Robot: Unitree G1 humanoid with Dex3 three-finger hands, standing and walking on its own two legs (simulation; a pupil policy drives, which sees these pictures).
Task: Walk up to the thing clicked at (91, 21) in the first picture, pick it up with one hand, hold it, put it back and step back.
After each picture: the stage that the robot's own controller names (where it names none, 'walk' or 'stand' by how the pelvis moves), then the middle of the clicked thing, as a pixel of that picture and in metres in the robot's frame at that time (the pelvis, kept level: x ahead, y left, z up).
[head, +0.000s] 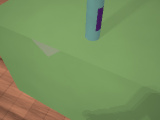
stand; (94, 13) +0.64 -0.04 +0.12
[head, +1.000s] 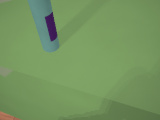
walk; (44, 21) +0.53 +0.16 +0.14
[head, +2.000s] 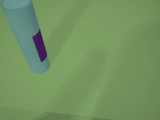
stand; (30, 40) +0.41 +0.16 +0.15
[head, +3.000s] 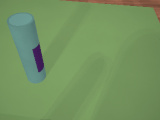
stand; (30, 52) +0.41 +0.18 +0.12
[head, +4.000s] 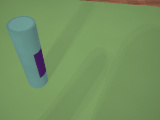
stand; (31, 57) +0.38 +0.17 +0.12
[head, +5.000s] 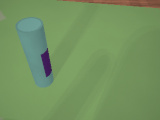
stand; (38, 57) +0.39 +0.16 +0.11
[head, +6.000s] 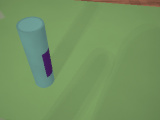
stand; (39, 57) +0.39 +0.15 +0.11
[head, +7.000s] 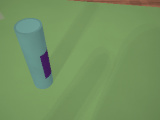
stand; (37, 58) +0.38 +0.16 +0.11
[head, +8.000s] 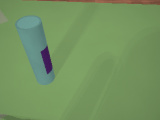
rise first; (38, 54) +0.40 +0.17 +0.12
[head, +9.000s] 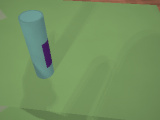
go down; (39, 48) +0.42 +0.18 +0.12
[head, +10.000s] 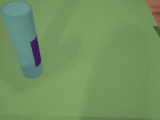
go down; (26, 45) +0.41 +0.17 +0.13
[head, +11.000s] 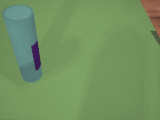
go down; (26, 49) +0.40 +0.17 +0.13
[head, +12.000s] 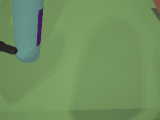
close in; (28, 19) +0.44 +0.14 +0.18
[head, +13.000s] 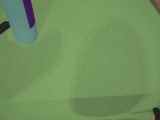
close; (16, 1) +0.49 +0.13 +0.20
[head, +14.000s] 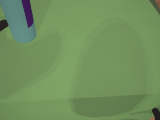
close; (14, 0) +0.49 +0.13 +0.21
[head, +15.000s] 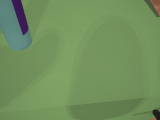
lift; (8, 8) +0.47 +0.14 +0.20
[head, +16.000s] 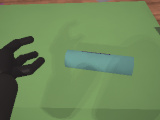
rise first; (98, 62) +0.45 -0.04 +0.05
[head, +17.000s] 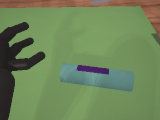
rise first; (96, 76) +0.38 -0.03 +0.04
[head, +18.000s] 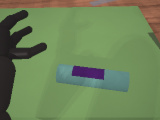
close; (91, 77) +0.38 -0.02 +0.04
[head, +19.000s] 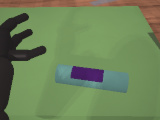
crouch; (91, 78) +0.38 -0.02 +0.04
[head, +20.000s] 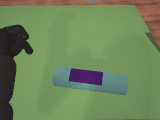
crouch; (89, 80) +0.37 -0.02 +0.04
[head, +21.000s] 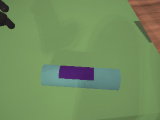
lower; (80, 77) +0.36 -0.02 +0.04
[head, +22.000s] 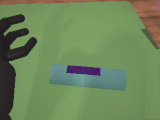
stand; (87, 76) +0.37 -0.02 +0.05
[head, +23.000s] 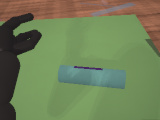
stand; (91, 76) +0.41 -0.02 +0.04
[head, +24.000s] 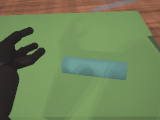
stand; (93, 67) +0.45 -0.03 +0.04
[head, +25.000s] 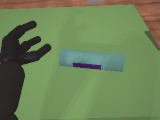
stand; (91, 60) +0.47 -0.03 +0.04
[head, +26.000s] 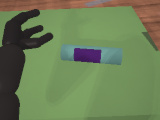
stand; (91, 54) +0.51 -0.04 +0.04
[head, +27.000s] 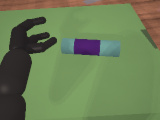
hold; (90, 47) +0.55 -0.04 +0.04
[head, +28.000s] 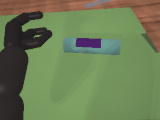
stand; (91, 46) +0.58 -0.04 +0.03
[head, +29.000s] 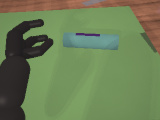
stand; (90, 41) +0.60 -0.04 +0.04
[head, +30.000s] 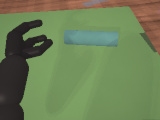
stand; (90, 38) +0.63 -0.04 +0.04
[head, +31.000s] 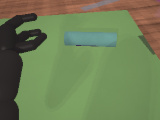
stand; (90, 39) +0.64 -0.05 +0.04
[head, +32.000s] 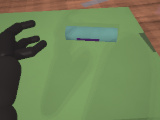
stand; (91, 33) +0.67 -0.05 +0.04
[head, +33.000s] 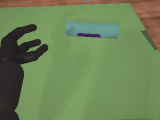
stand; (92, 30) +0.67 -0.05 +0.04
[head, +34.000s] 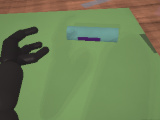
hold; (92, 34) +0.67 -0.05 +0.03
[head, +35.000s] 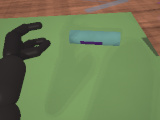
hold; (94, 37) +0.67 -0.06 +0.04
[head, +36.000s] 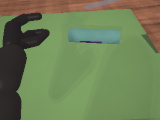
stand; (93, 36) +0.66 -0.06 +0.04
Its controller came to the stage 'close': yes
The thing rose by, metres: 0.00
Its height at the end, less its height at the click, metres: -0.09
